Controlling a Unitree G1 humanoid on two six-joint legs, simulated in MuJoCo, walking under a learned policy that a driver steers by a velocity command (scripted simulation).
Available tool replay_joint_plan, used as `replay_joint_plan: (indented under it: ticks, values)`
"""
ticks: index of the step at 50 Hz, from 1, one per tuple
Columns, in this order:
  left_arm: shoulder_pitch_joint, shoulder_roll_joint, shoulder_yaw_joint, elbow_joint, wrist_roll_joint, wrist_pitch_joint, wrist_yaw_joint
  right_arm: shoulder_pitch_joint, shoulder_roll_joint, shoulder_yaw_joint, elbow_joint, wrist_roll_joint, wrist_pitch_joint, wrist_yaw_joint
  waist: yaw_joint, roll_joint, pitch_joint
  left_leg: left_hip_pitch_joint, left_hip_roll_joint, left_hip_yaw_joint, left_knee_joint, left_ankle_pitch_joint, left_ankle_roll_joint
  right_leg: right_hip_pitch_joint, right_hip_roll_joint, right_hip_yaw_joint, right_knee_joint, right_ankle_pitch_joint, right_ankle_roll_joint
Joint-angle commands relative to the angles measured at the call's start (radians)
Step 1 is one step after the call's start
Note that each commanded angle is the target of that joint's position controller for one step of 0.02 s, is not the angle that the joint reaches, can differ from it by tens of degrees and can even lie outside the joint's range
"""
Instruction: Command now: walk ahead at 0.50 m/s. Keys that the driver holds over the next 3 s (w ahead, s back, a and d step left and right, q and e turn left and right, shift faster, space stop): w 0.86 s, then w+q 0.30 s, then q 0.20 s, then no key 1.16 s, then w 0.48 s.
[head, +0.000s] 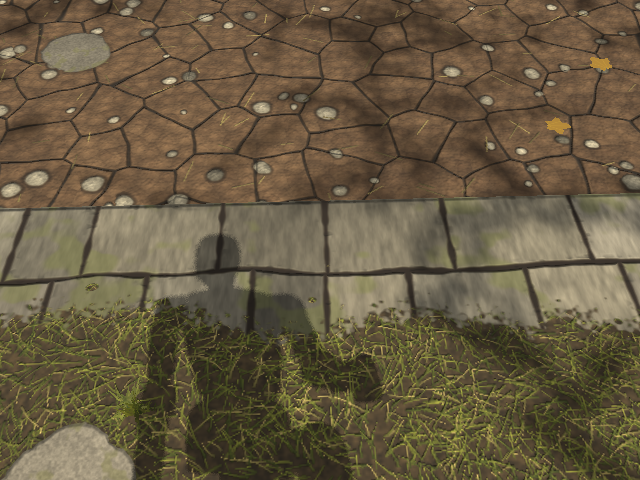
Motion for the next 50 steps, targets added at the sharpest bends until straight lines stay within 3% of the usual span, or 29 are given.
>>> replay_joint_plan:
  ticks: [1, 2, 3, 4, 5, 6, 7, 8, 9, 10, 11, 13, 16, 22, 27, 30, 31, 32, 33, 34, 35, 36, 37, 39, 41, 44, 50]
  values:
    - [0.043, 0.153, 0.028, -0.009, 0.007, -0.002, 0.014, -0.045, -0.080, -0.020, -0.069, 0.001, -0.025, -0.007, -0.050, -0.094, 0.054, 0.016, -0.036, 0.017, -0.066, -0.092, 0.041, 0.025, -0.319, 0.112, 0.080, 0.745, -0.112]
    - [0.027, 0.162, 0.031, -0.009, 0.008, -0.001, 0.015, 0.026, -0.090, -0.028, -0.047, 0.001, -0.030, -0.013, -0.081, -0.102, 0.016, 0.122, -0.068, 0.032, -0.089, -0.128, 0.059, 0.020, -0.313, 0.098, 0.164, 0.878, -0.099]
    - [0.011, 0.167, 0.032, -0.009, 0.004, 0.003, 0.013, 0.165, -0.104, -0.039, 0.000, -0.002, -0.038, -0.021, -0.139, -0.087, -0.052, 0.286, -0.102, 0.049, -0.148, -0.108, 0.081, -0.005, -0.287, 0.074, 0.321, 0.942, -0.083]
    - [-0.001, 0.157, 0.027, -0.020, -0.003, 0.002, 0.011, 0.343, -0.147, -0.058, 0.057, -0.018, -0.049, -0.032, -0.204, -0.060, -0.151, 0.543, -0.045, -0.017, -0.161, -0.090, 0.118, -0.151, -0.248, 0.049, 0.532, 0.800, -0.064]
    - [0.030, 0.094, 0.010, -0.059, -0.026, 0.001, 0.004, 0.495, -0.249, -0.084, 0.075, -0.043, -0.053, -0.042, -0.224, 0.086, -0.294, 0.824, 0.237, -0.372, -0.189, -0.189, 0.198, -0.427, -0.152, -0.010, 0.882, 0.353, -0.030]
    - [0.096, 0.094, 0.022, -0.049, -0.038, 0.001, -0.003, 0.479, -0.266, -0.093, 0.079, -0.015, -0.035, -0.030, -0.184, 0.209, -0.367, 0.917, 0.380, -0.766, -0.341, -0.214, 0.308, -0.667, 0.000, 0.045, 1.145, -0.237, -0.014]
    - [0.000, 0.150, 0.037, -0.064, -0.014, 0.008, 0.000, 0.360, -0.216, -0.083, 0.063, 0.011, -0.028, -0.024, -0.144, 0.062, -0.204, 0.782, 0.327, -0.633, -0.363, -0.277, 0.270, -0.754, -0.083, 0.119, 1.176, -0.155, -0.027]
    - [-0.084, 0.135, 0.036, -0.088, -0.008, 0.003, -0.006, 0.275, -0.151, -0.065, 0.047, 0.015, -0.034, -0.020, -0.125, 0.014, -0.092, 0.633, 0.287, -0.503, -0.399, -0.242, 0.241, -0.753, -0.119, 0.119, 1.131, -0.068, -0.027]
    - [-0.107, 0.111, 0.035, -0.090, -0.007, 0.005, -0.009, 0.238, -0.106, -0.053, 0.050, 0.010, -0.041, -0.018, -0.088, -0.012, -0.029, 0.518, 0.237, -0.406, -0.437, -0.167, 0.199, -0.707, -0.153, 0.115, 1.060, -0.018, -0.023]
    - [-0.108, 0.099, 0.036, -0.092, 0.009, 0.017, -0.013, 0.242, -0.076, -0.043, 0.066, 0.011, -0.049, -0.023, -0.061, 0.003, -0.006, 0.446, 0.196, -0.335, -0.455, -0.100, 0.168, -0.657, -0.174, 0.116, 1.006, 0.001, -0.013]
    - [-0.084, 0.075, 0.031, -0.081, 0.017, 0.031, -0.020, 0.256, -0.061, -0.036, 0.080, 0.010, -0.056, -0.026, -0.042, 0.014, -0.007, 0.411, 0.169, -0.282, -0.468, -0.058, 0.152, -0.615, -0.178, 0.109, 0.979, 0.013, -0.003]
    - [-0.097, 0.068, 0.034, -0.089, 0.019, 0.048, -0.029, 0.316, -0.082, -0.038, 0.107, 0.012, -0.070, -0.029, -0.030, 0.018, -0.009, 0.403, 0.151, -0.232, -0.480, 0.044, 0.155, -0.620, -0.178, 0.087, 0.946, 0.039, 0.013]
    - [-0.228, 0.081, 0.036, -0.137, 0.016, 0.060, -0.034, 0.372, -0.109, -0.040, 0.125, 0.013, -0.073, -0.030, -0.044, 0.020, 0.029, 0.423, 0.135, -0.186, -0.517, 0.061, 0.153, -0.723, -0.200, 0.063, 0.849, 0.139, 0.037]
    - [-0.459, 0.070, 0.021, -0.212, 0.000, 0.056, -0.037, 0.485, -0.103, -0.029, 0.154, 0.011, -0.069, -0.033, -0.105, 0.032, 0.053, 0.519, 0.112, -0.125, -0.514, 0.192, 0.126, -0.750, -0.176, 0.014, 0.559, 0.293, 0.051]
    - [-0.564, 0.085, 0.020, -0.257, -0.001, 0.045, -0.034, 0.548, -0.112, -0.031, 0.184, -0.003, -0.062, -0.047, -0.129, 0.040, 0.071, 0.681, 0.161, -0.123, -0.452, 0.312, 0.141, -0.763, -0.146, 0.000, 0.437, 0.234, 0.014]
    - [-0.481, 0.103, 0.031, -0.242, -0.001, 0.030, -0.025, 0.508, -0.132, -0.037, 0.185, -0.007, -0.059, -0.054, -0.074, 0.050, 0.031, 0.704, 0.169, -0.093, -0.315, 0.596, 0.117, -0.599, -0.089, -0.026, 0.368, 0.122, -0.035]
    - [-0.365, 0.117, 0.042, -0.204, 0.000, 0.023, -0.018, 0.494, -0.140, -0.039, 0.186, -0.006, -0.057, -0.053, -0.026, 0.047, -0.027, 0.691, 0.152, -0.077, -0.184, 0.695, 0.104, -0.460, -0.054, -0.040, 0.328, 0.117, -0.055]
    - [-0.189, 0.145, 0.057, -0.144, 0.011, 0.013, -0.009, 0.475, -0.136, -0.037, 0.180, 0.001, -0.055, -0.050, 0.046, 0.017, -0.118, 0.596, 0.113, -0.043, 0.013, 0.631, 0.083, -0.229, -0.062, -0.024, 0.280, 0.166, -0.085]
    - [-0.016, 0.235, 0.083, -0.112, 0.038, 0.006, 0.003, 0.482, -0.089, -0.022, 0.142, 0.024, -0.058, -0.043, 0.090, -0.089, -0.250, 0.331, 0.047, 0.001, 0.326, 0.295, 0.051, 0.069, -0.293, 0.248, 0.267, 0.078, -0.157]
    - [0.010, 0.299, 0.100, -0.107, 0.035, 0.014, -0.006, 0.579, -0.033, -0.018, 0.139, 0.046, -0.056, -0.036, 0.044, -0.263, -0.346, 0.036, -0.138, 0.001, 0.656, -0.485, 0.023, 0.238, -0.532, 0.704, 0.146, 0.082, -0.287]
    - [-0.082, 0.249, 0.090, -0.116, -0.002, 0.025, -0.013, 0.489, -0.118, -0.042, 0.135, 0.018, -0.050, -0.039, 0.019, -0.104, -0.250, -0.044, -0.078, -0.127, 0.711, -0.430, 0.042, 0.138, -0.473, 0.671, 0.109, 0.013, -0.251]
    - [-0.185, 0.191, 0.073, -0.133, -0.010, 0.024, -0.016, 0.410, -0.107, -0.043, 0.106, 0.013, -0.055, -0.034, -0.016, -0.079, -0.114, -0.063, -0.036, -0.123, 0.675, -0.333, 0.044, -0.014, -0.442, 0.522, 0.077, 0.036, -0.218]
    - [-0.235, 0.140, 0.059, -0.137, -0.007, 0.017, -0.019, 0.374, -0.090, -0.041, 0.100, 0.010, -0.056, -0.031, -0.043, -0.048, -0.055, -0.031, -0.004, -0.118, 0.617, -0.273, 0.042, -0.122, -0.394, 0.427, 0.039, 0.109, -0.184]
    - [-0.234, 0.083, 0.040, -0.112, -0.009, 0.006, -0.012, 0.395, -0.057, -0.040, 0.108, -0.013, -0.032, -0.021, -0.094, -0.076, -0.023, 0.058, 0.028, -0.109, 0.536, -0.237, 0.021, -0.243, -0.321, 0.294, -0.001, 0.209, -0.135]
    - [-0.174, 0.098, 0.040, -0.084, -0.010, -0.009, -0.007, 0.388, -0.042, -0.041, 0.102, -0.018, -0.014, -0.011, -0.106, -0.077, -0.023, 0.068, 0.028, -0.089, 0.500, -0.220, 0.003, -0.262, -0.305, 0.245, -0.016, 0.299, -0.138]
    - [-0.123, 0.136, 0.045, -0.068, -0.009, -0.015, -0.005, 0.277, -0.050, -0.041, 0.063, -0.016, 0.002, -0.003, -0.101, -0.075, 0.015, -0.029, 0.049, -0.069, 0.417, -0.129, -0.021, -0.252, -0.293, 0.188, -0.061, 0.296, -0.139]
    - [-0.038, 0.123, 0.034, -0.051, -0.005, -0.020, 0.002, 0.069, -0.043, -0.028, -0.008, 0.004, 0.001, 0.004, -0.050, -0.083, 0.057, -0.079, 0.020, -0.054, 0.157, 0.051, -0.015, -0.176, -0.278, 0.049, -0.085, 0.386, -0.089]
